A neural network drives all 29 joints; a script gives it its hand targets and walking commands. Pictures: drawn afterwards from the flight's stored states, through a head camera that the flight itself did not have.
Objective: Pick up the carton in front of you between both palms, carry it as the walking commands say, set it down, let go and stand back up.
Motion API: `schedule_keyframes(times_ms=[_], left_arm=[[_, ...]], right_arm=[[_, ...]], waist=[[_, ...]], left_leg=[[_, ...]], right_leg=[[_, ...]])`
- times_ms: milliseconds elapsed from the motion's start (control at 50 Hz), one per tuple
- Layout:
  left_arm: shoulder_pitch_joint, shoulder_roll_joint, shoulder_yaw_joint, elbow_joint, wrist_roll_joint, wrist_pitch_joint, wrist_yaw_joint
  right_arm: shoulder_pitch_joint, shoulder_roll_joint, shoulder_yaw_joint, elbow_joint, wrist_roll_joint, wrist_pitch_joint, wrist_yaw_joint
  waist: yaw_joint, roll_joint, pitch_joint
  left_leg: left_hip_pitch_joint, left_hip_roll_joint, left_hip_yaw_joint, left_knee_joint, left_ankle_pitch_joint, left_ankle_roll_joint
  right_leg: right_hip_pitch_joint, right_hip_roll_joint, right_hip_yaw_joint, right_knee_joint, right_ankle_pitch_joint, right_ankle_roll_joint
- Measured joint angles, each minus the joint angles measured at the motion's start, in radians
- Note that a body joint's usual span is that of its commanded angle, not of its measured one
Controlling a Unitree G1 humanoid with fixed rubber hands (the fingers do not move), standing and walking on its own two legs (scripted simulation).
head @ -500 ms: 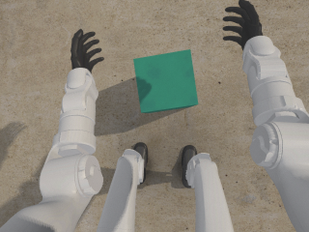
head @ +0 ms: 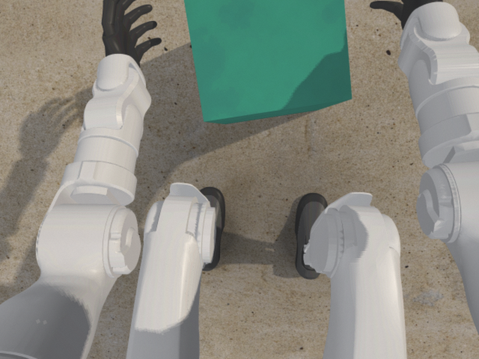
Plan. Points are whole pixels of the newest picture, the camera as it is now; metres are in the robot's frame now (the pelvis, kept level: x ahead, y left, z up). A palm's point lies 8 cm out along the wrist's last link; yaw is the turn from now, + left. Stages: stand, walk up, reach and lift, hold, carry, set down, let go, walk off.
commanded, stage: reach and lift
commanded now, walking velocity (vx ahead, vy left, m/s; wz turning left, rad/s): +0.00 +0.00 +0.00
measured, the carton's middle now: (265, 58) +0.53 -0.01 -0.30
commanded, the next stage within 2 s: none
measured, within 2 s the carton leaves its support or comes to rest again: leaves its support in 1.06 s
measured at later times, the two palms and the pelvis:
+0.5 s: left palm (149, 56) +0.52 +0.18 -0.22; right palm (379, 25) +0.56 -0.17 -0.23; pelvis +0.00 +0.00 -0.05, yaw +1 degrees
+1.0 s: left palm (163, 46) +0.53 +0.15 -0.22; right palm (364, 20) +0.56 -0.15 -0.22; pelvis +0.00 +0.00 -0.06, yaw +1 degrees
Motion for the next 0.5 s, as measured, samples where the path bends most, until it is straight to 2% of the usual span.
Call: schedule_keyframes(times_ms=[100,180,360,420,500], left_arm=[[-0.107,0.005,-0.009,0.110,0.001,-0.016,-0.003],[-0.163,0.013,-0.021,0.169,-0.008,-0.040,-0.004],[-0.198,0.070,-0.109,0.197,-0.122,-0.070,0.000],[-0.181,0.058,-0.113,0.196,-0.125,-0.075,0.001],[-0.160,0.032,-0.090,0.209,-0.089,-0.080,-0.001]], right_arm=[[-0.104,-0.015,0.025,0.119,0.015,-0.020,0.005],[-0.150,-0.026,0.048,0.164,0.032,-0.045,0.004],[-0.133,-0.032,0.122,0.097,0.075,-0.072,-0.017],[-0.113,-0.015,0.114,0.086,0.062,-0.070,-0.019],[-0.098,0.005,0.091,0.110,0.046,-0.070,-0.015]], waist=[[0.001,0.007,0.092],[0.000,0.017,0.161],[-0.004,0.051,0.230],[-0.009,0.049,0.208],[-0.012,0.037,0.170]], left_leg=[[-0.028,-0.005,0.003,0.073,0.006,-0.001],[-0.046,-0.008,0.005,0.122,0.004,-0.002],[-0.057,-0.018,0.006,0.206,-0.026,-0.004],[-0.056,-0.021,0.005,0.213,-0.036,-0.005],[-0.056,-0.022,0.003,0.208,-0.043,-0.007]], right_leg=[[-0.029,-0.002,0.005,0.075,0.005,0.001],[-0.047,-0.003,0.008,0.126,0.001,0.002],[-0.053,-0.011,0.010,0.214,-0.037,0.002],[-0.051,-0.014,0.009,0.222,-0.050,0.002],[-0.051,-0.015,0.007,0.217,-0.057,0.000]])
